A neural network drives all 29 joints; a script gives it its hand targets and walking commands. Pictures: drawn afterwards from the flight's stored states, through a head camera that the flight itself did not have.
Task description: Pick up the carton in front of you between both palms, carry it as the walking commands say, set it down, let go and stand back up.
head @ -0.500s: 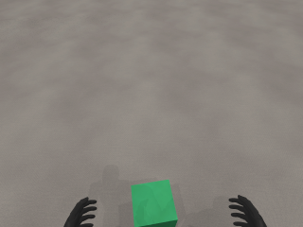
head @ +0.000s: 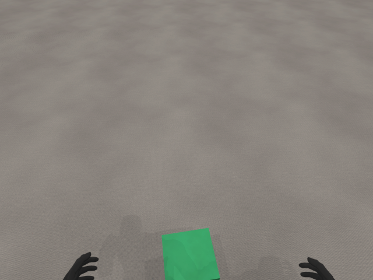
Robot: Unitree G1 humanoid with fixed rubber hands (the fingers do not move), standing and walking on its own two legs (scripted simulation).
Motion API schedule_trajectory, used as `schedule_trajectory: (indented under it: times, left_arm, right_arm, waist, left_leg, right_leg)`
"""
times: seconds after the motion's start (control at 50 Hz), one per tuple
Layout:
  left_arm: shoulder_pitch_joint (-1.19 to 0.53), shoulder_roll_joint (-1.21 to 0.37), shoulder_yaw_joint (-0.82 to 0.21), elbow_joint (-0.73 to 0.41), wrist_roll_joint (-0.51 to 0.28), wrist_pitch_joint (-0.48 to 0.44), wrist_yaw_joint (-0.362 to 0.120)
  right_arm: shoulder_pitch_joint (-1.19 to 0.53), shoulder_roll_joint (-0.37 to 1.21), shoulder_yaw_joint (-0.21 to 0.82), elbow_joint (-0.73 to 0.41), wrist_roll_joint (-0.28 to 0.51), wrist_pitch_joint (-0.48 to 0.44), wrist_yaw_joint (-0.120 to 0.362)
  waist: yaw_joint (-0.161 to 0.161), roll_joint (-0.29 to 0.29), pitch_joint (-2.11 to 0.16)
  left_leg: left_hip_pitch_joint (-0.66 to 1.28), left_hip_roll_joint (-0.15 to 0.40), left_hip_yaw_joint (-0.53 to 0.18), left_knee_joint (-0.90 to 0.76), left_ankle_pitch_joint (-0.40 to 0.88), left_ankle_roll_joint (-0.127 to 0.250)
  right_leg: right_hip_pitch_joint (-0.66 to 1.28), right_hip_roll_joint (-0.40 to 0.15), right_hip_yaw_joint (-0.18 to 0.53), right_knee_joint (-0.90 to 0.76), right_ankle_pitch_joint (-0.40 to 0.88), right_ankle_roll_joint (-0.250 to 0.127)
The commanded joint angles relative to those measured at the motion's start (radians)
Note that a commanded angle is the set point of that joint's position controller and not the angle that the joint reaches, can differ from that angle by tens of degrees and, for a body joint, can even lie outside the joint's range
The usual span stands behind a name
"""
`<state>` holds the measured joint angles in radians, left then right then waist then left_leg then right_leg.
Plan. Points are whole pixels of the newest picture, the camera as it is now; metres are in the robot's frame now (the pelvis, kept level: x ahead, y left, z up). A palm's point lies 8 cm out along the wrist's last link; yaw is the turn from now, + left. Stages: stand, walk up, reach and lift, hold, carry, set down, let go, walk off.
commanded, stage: stand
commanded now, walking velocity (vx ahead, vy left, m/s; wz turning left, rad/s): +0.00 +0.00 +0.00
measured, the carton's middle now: (188, 264) +0.36 +0.02 -0.65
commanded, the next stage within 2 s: none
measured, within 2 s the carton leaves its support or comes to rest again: neither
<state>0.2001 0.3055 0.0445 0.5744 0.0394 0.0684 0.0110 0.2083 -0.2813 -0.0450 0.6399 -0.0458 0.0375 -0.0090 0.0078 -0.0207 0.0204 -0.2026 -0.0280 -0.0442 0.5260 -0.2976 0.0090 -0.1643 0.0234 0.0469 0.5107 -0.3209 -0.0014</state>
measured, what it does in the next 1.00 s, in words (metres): stands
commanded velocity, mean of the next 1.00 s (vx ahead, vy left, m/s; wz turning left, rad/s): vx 0.00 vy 0.00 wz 0.00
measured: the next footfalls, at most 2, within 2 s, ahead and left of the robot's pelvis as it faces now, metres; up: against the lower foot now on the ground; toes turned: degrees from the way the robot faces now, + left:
none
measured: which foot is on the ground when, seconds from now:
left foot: down 0.00-1.00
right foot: down 0.00-1.00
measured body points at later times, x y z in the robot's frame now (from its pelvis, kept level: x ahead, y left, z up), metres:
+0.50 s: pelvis +0.01 +0.01 +0.01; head +0.01 +0.02 +0.45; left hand +0.14 +0.30 -0.10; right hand +0.13 -0.29 -0.09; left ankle -0.01 +0.11 -0.74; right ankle -0.03 -0.12 -0.74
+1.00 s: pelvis -0.01 +0.01 +0.01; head -0.01 +0.01 +0.46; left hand +0.10 +0.31 -0.11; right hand +0.10 -0.31 -0.10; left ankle -0.01 +0.11 -0.74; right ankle -0.03 -0.12 -0.74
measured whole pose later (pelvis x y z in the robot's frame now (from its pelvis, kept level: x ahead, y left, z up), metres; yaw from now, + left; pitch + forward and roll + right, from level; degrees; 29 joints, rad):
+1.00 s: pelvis -0.01 +0.01 +0.01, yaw -1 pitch -2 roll +0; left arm 0.16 0.38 0.01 0.95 0.03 -0.01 0.02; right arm 0.14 -0.37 -0.01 0.96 -0.02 -0.01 -0.02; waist 0.00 -0.02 0.02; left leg -0.13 -0.03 -0.03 0.38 -0.22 0.02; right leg -0.09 0.01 0.06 0.37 -0.23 0.01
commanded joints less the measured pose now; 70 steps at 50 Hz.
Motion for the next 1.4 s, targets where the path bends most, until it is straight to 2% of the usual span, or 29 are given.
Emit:
schedule_trajectory:
  times: [0.0,0.16,0.34,0.94,1.38]
  left_arm:
    - [-0.046,0.123,0.03,-0.028,0.001,-0.049,0.002]
    - [-0.04,0.163,0.02,0.081,-0.001,-0.071,0.015]
    - [-0.042,0.182,0.011,0.158,-0.004,-0.078,0.017]
    - [-0.075,0.229,-0.005,0.322,-0.013,-0.088,0.01]
    - [-0.088,0.246,-0.01,0.387,-0.019,-0.091,0.006]
  right_arm:
    - [-0.059,-0.147,-0.039,-0.039,0.001,-0.036,-0.007]
    - [-0.054,-0.194,-0.037,0.046,0.006,-0.048,-0.016]
    - [-0.063,-0.217,-0.028,0.11,0.012,-0.051,-0.019]
    - [-0.105,-0.254,-0.001,0.276,0.023,-0.058,-0.011]
    - [-0.118,-0.27,0.004,0.34,0.03,-0.06,-0.007]
  waist:
    - [-0.002,0.031,-0.058]
    - [-0.011,0.046,-0.07]
    - [-0.008,0.031,-0.063]
    - [-0.006,0.02,-0.018]
    - [-0.008,0.02,-0.016]
  left_leg:
    - [-0.006,0.084,-0.056,-0.09,0.207,-0.006]
    - [0.046,0.103,-0.077,-0.097,0.324,0.004]
    - [0.067,0.108,-0.079,-0.115,0.364,0.004]
    - [0.082,0.125,-0.091,-0.202,0.233,0.013]
    - [0.09,0.133,-0.096,-0.226,0.228,0.017]
  right_leg:
    - [-0.011,-0.066,0.046,-0.078,0.179,0.006]
    - [0.012,-0.078,0.053,-0.084,0.264,0.001]
    - [0.033,-0.09,0.058,-0.101,0.305,0.0]
    - [0.037,-0.119,0.093,-0.2,0.231,-0.011]
    - [0.043,-0.125,0.096,-0.222,0.224,-0.014]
